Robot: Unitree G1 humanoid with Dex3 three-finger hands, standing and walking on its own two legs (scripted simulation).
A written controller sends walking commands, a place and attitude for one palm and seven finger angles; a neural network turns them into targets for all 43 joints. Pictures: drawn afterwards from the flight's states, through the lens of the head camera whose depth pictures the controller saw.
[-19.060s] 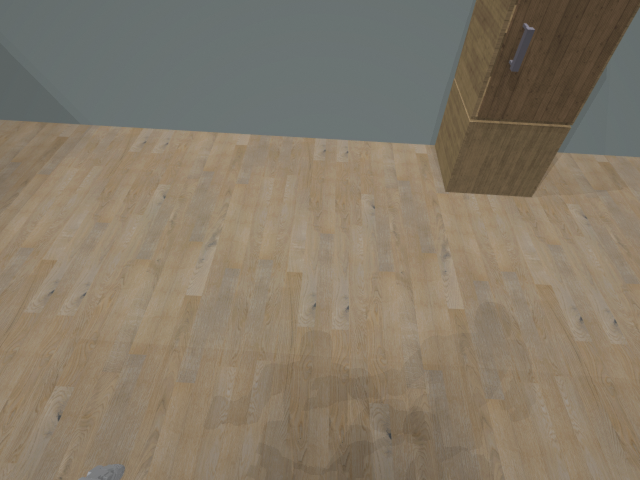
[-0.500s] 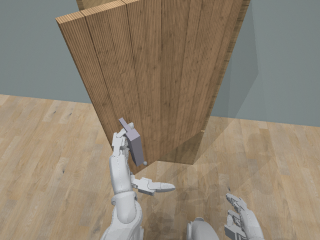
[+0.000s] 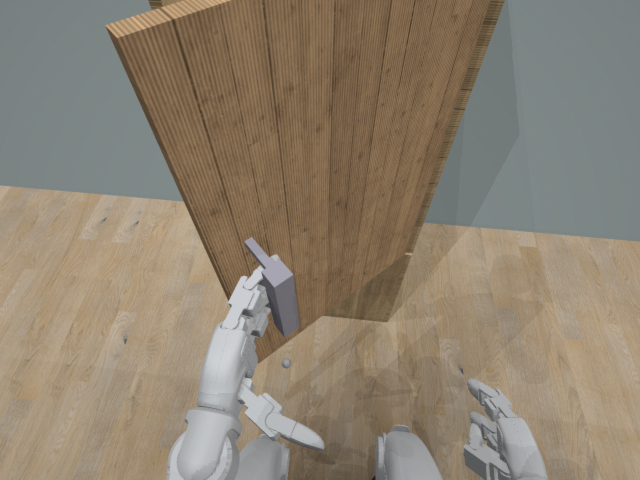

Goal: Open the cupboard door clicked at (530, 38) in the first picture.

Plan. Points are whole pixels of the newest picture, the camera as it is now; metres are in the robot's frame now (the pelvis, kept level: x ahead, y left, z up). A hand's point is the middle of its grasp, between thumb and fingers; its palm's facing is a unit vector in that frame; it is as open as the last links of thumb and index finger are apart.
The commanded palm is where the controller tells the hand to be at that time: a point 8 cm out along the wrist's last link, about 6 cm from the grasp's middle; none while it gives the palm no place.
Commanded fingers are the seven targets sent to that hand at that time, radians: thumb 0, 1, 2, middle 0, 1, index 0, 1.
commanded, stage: slide the hand sideways off the handle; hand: left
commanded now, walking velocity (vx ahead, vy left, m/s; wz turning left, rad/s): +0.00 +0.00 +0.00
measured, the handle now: (271, 289) +0.33 +0.08 +0.05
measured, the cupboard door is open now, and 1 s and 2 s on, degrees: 45 45 45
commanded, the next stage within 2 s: draw the hand back to the body in 0.78 s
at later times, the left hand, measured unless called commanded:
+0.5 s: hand (232, 398) +0.21 +0.10 +0.05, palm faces -0.10 -0.99 +0.00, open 16.4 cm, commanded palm +0.18 +0.16 +0.05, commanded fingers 0.00 -0.50 0.30 -0.15 -0.30 -0.15 -0.30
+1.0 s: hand (205, 429) +0.18 +0.12 +0.06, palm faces -0.12 -0.99 -0.04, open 16.4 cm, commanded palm +0.15 +0.19 +0.08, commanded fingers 0.00 -0.50 0.30 -0.15 -0.30 -0.15 -0.30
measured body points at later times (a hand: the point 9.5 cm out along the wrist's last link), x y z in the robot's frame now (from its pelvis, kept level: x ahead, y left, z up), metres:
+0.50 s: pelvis +0.01 +0.00 -0.01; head +0.09 +0.00 +0.43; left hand +0.21 +0.16 +0.05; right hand +0.21 -0.22 -0.08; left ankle +0.00 +0.13 -0.63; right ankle +0.05 -0.13 -0.63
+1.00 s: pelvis -0.01 +0.00 -0.02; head +0.05 +0.00 +0.43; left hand +0.18 +0.18 +0.07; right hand +0.20 -0.22 -0.08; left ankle +0.00 +0.13 -0.63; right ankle +0.05 -0.13 -0.63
